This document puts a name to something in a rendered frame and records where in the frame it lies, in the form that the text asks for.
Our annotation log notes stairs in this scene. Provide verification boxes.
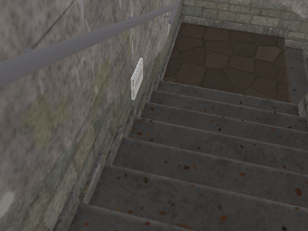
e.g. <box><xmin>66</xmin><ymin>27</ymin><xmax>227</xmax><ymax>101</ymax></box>
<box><xmin>68</xmin><ymin>80</ymin><xmax>308</xmax><ymax>231</ymax></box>
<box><xmin>286</xmin><ymin>46</ymin><xmax>308</xmax><ymax>105</ymax></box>

